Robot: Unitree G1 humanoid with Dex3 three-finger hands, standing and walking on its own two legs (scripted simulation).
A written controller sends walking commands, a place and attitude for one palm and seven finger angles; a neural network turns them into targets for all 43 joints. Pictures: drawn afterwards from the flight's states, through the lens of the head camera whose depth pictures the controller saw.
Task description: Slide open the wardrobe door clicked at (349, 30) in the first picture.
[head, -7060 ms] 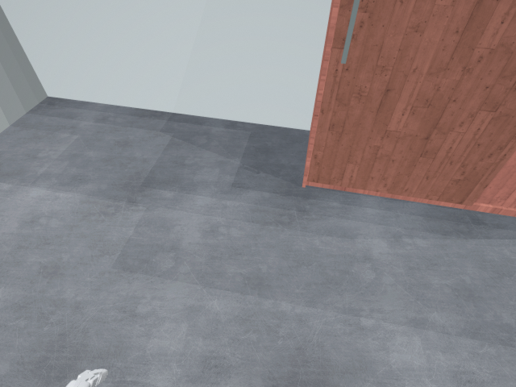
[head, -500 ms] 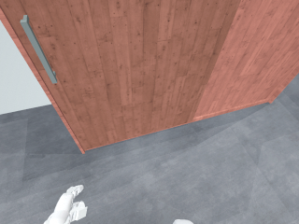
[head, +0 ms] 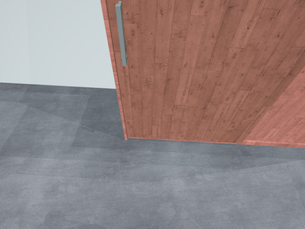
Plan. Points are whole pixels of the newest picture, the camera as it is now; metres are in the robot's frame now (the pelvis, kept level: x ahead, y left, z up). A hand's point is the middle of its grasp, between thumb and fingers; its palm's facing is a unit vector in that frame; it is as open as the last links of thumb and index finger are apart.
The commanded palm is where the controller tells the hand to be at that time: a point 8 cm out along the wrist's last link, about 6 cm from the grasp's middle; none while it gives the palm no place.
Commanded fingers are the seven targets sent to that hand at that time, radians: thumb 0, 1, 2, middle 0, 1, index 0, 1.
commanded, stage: take the last steps up to it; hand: left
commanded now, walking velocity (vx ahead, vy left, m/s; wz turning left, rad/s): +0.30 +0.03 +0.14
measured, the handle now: (122, 36) +0.76 +0.18 +0.09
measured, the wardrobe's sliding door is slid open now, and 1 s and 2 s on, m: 0.00 0.00 0.00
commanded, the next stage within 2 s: come to a stop and stand still in 1.16 s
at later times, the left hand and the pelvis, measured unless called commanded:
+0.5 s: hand out of the picture +0.13 +0.18 -0.15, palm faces +0.02 -0.98 -0.21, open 7.4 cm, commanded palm none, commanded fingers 0.00 0.90 0.90 -0.20 -0.30 -0.20 -0.30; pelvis +0.06 -0.01 +0.00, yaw +1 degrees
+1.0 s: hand out of the picture +0.09 +0.12 -0.16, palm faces +0.23 -0.97 -0.12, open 7.4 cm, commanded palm none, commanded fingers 0.00 0.90 0.90 -0.20 -0.30 -0.20 -0.30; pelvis +0.19 +0.00 +0.01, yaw +6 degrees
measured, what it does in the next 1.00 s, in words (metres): walks ahead: left foot, then right foot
